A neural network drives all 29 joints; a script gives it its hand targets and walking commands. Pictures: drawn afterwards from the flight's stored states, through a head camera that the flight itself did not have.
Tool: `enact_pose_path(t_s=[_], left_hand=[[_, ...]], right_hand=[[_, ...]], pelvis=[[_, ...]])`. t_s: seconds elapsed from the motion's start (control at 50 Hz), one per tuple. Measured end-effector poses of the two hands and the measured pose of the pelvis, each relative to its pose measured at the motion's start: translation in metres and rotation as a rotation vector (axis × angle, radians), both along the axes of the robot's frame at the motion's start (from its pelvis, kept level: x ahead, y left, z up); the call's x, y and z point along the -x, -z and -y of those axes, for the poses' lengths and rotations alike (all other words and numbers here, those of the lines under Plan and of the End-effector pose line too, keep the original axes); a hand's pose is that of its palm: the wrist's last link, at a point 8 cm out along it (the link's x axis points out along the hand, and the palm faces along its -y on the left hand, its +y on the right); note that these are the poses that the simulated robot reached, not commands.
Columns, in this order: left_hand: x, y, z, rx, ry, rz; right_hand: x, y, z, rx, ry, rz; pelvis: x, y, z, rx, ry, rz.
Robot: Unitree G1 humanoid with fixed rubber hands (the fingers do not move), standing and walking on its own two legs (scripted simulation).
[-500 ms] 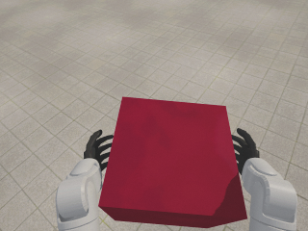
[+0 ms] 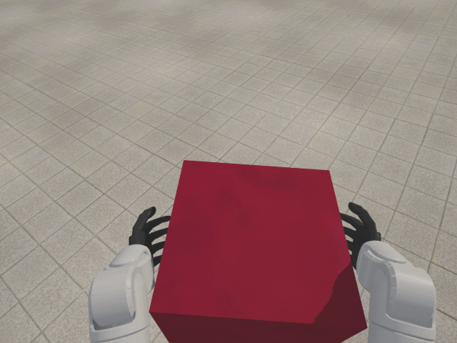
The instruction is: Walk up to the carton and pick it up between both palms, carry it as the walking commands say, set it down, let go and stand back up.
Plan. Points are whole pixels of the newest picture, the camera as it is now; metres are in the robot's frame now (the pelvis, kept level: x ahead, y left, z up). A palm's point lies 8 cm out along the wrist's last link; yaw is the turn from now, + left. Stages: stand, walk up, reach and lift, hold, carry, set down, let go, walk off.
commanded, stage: carry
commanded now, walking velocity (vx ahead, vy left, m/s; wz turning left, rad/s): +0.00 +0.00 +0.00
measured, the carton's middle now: (249, 260) +0.26 +0.00 +0.00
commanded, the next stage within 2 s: hold in 2.00 s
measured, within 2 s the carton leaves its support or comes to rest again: neither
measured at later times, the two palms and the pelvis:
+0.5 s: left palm (143, 251) +0.24 +0.17 +0.08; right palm (369, 256) +0.23 -0.18 +0.07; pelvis -0.01 +0.01 +0.00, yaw -1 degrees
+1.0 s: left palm (129, 276) +0.20 +0.18 +0.08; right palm (372, 281) +0.19 -0.17 +0.07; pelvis -0.05 +0.01 +0.01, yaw -1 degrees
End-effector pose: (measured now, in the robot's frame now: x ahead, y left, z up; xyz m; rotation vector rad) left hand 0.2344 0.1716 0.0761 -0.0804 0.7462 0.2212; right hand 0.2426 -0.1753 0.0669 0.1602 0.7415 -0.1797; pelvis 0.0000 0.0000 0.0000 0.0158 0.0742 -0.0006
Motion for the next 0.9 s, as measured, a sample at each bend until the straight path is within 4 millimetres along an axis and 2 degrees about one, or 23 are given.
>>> enact_pose_path(t_s=[0.18,0.34,0.68,0.9], left_hand=[[-0.013,-0.008,-0.001,0.0,0.002,0.033],[-0.014,-0.006,0.003,0.0,0.03,0.03],[0.012,-0.001,-0.005,-0.002,0.037,0.012],[0.031,-0.005,-0.008,-0.009,0.039,0.021]], right_hand=[[-0.011,-0.007,-0.001,0.008,-0.001,0.032],[-0.003,-0.006,0.003,0.016,0.022,0.028],[0.024,-0.002,-0.004,0.021,0.024,0.011],[0.042,-0.005,-0.008,0.025,0.018,0.019]], pelvis=[[-0.003,0.0,-0.001,0.006,0.007,-0.014],[0.002,0.0,-0.003,0.012,0.013,-0.012],[0.026,-0.003,-0.011,0.017,0.022,0.018],[0.045,-0.005,-0.013,0.019,0.018,0.034]])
